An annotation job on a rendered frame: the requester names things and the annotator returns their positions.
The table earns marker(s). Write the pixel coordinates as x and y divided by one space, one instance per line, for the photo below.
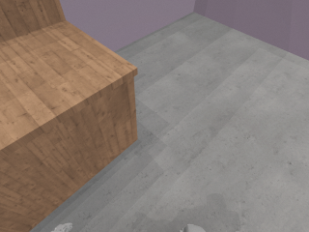
67 109

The left robot hand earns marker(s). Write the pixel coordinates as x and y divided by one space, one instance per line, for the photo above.
67 227

